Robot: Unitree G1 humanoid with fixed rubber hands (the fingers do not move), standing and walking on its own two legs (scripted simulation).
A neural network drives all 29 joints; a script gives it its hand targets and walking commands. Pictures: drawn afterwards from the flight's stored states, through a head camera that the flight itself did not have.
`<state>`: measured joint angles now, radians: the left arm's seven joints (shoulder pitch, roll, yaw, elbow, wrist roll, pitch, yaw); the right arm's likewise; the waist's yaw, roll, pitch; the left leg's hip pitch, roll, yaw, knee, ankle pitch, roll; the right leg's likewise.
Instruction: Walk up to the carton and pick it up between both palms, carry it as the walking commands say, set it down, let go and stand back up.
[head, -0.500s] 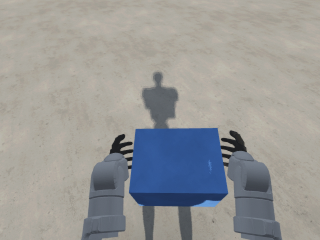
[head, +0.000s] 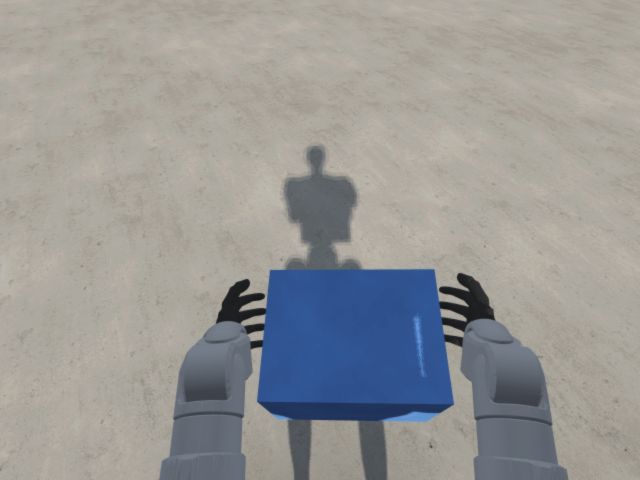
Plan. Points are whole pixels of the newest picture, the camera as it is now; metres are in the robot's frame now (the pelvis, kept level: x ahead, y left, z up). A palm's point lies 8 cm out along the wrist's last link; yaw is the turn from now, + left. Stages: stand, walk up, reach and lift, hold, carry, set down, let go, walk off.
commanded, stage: carry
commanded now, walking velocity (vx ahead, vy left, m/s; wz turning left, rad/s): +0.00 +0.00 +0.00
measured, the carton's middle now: (351, 349) +0.31 +0.00 -0.03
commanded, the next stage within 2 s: hold in 0.46 s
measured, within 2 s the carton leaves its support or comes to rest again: neither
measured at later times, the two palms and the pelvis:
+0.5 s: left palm (232, 333) +0.28 +0.15 +0.04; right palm (476, 332) +0.29 -0.16 +0.05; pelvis +0.00 +0.00 +0.00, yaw +1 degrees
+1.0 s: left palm (260, 322) +0.30 +0.12 +0.05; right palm (504, 320) +0.30 -0.19 +0.06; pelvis -0.02 -0.03 -0.01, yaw +0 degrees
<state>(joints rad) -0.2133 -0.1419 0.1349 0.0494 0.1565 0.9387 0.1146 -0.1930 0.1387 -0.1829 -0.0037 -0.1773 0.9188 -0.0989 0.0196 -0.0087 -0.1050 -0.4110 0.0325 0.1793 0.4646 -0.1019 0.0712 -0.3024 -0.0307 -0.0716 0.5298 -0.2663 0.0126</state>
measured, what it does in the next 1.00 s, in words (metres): stands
